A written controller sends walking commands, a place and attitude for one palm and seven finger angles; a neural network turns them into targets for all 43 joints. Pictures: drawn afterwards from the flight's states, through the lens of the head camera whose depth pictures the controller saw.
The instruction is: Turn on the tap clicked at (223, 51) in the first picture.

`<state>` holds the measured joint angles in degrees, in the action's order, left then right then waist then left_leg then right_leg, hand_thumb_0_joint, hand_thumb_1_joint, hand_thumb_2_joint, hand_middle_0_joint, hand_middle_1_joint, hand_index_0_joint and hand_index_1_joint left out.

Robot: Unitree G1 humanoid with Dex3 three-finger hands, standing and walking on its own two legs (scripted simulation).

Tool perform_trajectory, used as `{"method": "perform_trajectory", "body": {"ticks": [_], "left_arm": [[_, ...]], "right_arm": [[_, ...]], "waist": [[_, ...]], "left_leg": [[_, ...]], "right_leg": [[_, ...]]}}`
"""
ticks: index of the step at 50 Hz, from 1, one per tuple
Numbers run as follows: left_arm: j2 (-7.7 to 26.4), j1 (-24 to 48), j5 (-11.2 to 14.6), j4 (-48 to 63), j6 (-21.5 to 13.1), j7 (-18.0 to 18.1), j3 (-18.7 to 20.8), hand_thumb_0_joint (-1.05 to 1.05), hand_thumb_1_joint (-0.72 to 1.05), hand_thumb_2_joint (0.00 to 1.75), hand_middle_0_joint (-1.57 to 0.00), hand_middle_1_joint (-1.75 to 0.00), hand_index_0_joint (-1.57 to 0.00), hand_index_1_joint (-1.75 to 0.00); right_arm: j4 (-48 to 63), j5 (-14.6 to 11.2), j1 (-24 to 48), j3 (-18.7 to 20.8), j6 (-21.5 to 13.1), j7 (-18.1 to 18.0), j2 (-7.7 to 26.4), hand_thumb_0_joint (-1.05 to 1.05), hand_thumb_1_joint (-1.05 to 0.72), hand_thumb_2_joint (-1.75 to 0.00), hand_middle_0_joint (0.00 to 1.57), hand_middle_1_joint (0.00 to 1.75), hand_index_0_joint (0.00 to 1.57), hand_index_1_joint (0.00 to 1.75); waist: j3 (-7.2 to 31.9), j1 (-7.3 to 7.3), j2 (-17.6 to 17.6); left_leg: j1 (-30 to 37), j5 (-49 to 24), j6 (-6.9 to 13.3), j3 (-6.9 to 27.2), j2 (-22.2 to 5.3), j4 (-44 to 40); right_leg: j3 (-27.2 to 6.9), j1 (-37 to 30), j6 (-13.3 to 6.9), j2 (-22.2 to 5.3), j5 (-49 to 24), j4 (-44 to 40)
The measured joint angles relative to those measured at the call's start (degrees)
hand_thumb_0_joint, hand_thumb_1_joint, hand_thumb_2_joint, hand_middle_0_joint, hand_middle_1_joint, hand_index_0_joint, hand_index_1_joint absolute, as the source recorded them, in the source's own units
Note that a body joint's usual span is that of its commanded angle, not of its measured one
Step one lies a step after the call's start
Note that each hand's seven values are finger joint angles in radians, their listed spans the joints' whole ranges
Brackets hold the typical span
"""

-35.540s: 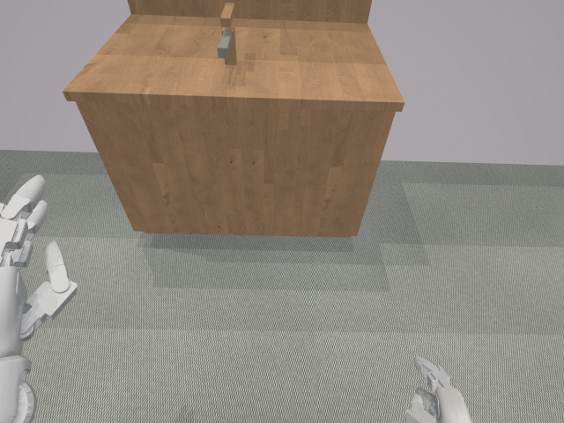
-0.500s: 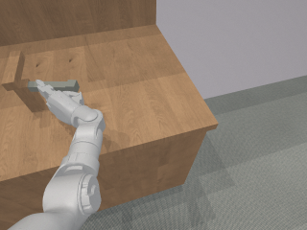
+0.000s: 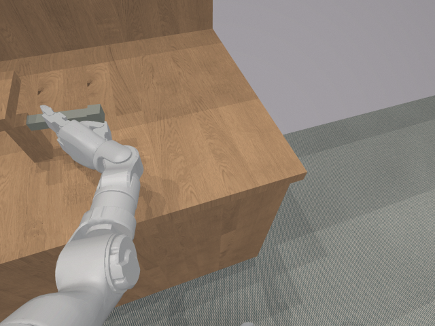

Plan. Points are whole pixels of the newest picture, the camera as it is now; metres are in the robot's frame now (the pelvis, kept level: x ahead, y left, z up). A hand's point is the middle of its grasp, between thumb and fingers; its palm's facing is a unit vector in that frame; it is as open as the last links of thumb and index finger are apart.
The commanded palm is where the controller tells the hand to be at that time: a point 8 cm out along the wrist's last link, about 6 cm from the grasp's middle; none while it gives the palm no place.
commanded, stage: lift the hand up off the lever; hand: left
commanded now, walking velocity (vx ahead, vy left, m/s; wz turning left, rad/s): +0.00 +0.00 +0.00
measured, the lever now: (96, 114) +0.51 +0.22 +0.10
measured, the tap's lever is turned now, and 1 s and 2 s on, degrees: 83 83 83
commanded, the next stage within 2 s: none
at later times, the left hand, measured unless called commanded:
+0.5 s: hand (94, 128) +0.46 +0.20 +0.12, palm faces +0.81 -0.58 -0.08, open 7.9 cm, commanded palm +0.40 +0.22 +0.12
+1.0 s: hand (96, 123) +0.44 +0.19 +0.14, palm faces +0.80 -0.59 -0.09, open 7.9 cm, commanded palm +0.39 +0.21 +0.14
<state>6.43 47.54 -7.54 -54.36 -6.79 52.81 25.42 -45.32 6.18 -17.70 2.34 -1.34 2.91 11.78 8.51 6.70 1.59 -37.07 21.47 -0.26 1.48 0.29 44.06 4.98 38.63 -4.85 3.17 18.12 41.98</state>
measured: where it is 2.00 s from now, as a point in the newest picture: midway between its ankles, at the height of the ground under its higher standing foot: outside the picture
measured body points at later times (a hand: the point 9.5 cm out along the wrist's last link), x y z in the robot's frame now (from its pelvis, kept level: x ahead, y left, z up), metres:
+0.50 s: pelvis +0.01 +0.01 +0.01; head +0.04 +0.01 +0.46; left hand +0.41 +0.23 +0.12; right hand +0.09 -0.24 -0.12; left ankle -0.01 +0.12 -0.71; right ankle +0.02 -0.06 -0.71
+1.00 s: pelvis +0.00 +0.00 +0.01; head +0.02 -0.01 +0.46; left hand +0.39 +0.22 +0.15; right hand +0.10 -0.24 -0.12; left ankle -0.01 +0.12 -0.71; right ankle +0.02 -0.06 -0.71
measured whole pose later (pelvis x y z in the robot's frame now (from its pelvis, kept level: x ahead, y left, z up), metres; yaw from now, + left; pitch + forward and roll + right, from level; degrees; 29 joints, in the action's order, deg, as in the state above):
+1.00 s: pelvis +0.00 +0.00 +0.01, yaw +1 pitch +8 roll +0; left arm 1.3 42.8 -5.2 -42.7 4.1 52.1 19.7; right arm -45.9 4.8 -13.3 2.0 -1.1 1.4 11.4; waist 6.9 3.3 1.8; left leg -27.1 18.7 0.0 1.7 0.9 37.5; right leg 4.9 28.6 -4.4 2.7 15.8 35.8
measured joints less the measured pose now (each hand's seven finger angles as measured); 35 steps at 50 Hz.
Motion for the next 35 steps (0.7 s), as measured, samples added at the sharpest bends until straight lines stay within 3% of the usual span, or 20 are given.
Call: {"method": "perform_trajectory", "body": {"ticks": [35], "left_arm": [[-3.3, -5.9, 2.4, 11.0, 7.3, -1.9, -5.4, 0.02, 0.90, 0.90, -0.15, -0.15, -0.15, -0.15]], "right_arm": [[0.2, -1.2, 3.6, -0.2, 0.3, -1.1, -0.2, 0.01, -0.91, -0.90, 0.20, 0.30, 0.20, 0.30]], "waist": [[-1.3, -3.13, -0.1]], "left_leg": [[8.0, -1.4, 0.5, 0.5, 0.7, -4.5]], "right_leg": [[0.3, -8.4, 0.7, -0.6, -1.2, -4.8]]}}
